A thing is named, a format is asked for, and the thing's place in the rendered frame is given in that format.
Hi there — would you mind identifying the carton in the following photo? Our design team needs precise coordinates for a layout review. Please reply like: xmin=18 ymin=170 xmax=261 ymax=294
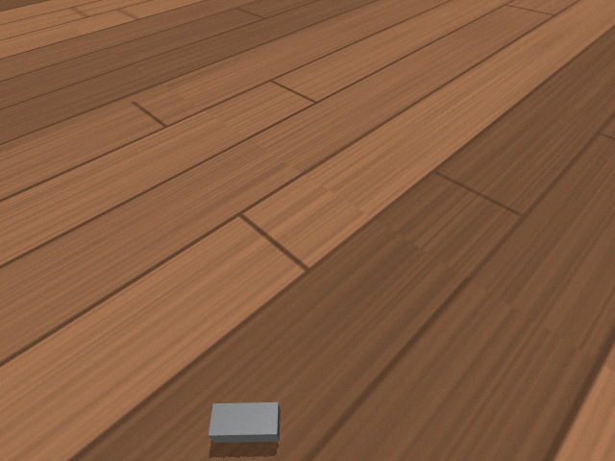
xmin=209 ymin=402 xmax=281 ymax=443

